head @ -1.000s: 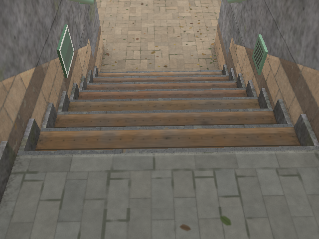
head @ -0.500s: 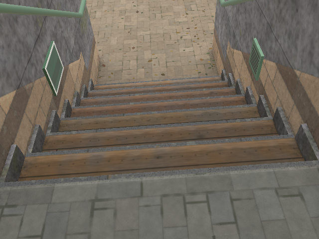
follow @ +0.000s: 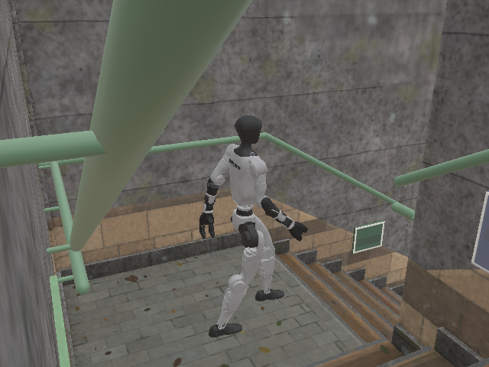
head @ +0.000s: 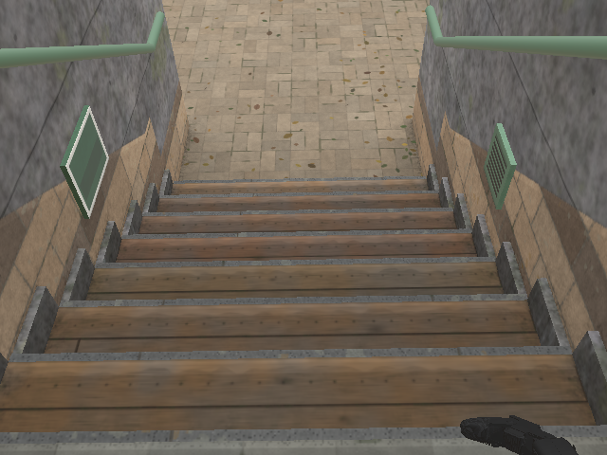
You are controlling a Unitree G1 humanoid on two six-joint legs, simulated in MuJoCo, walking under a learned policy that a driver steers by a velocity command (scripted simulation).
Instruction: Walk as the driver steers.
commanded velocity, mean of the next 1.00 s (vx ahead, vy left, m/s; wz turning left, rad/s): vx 0.50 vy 0.00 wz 0.03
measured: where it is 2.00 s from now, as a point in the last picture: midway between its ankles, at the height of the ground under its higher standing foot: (299, 318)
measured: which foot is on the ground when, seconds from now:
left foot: up 0.00-0.04, down 0.06-0.56, up 0.58-1.00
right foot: down 0.00-0.10, up 0.12-0.52, down 0.54-1.00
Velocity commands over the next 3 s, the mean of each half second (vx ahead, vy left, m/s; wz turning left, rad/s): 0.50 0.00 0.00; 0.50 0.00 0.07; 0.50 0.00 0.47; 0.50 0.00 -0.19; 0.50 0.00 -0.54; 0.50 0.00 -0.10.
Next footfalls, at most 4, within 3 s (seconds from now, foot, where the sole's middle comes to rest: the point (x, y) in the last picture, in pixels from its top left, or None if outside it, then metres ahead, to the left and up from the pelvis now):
0.06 left None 0.22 0.10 -0.77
0.54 right None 0.46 -0.13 -0.77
1.28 left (284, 388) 0.73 0.15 -0.94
1.74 right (338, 325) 1.03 0.01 -1.11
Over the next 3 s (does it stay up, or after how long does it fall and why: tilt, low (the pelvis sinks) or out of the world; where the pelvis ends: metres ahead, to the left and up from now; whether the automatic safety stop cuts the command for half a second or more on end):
stays up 1.52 0.06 -0.67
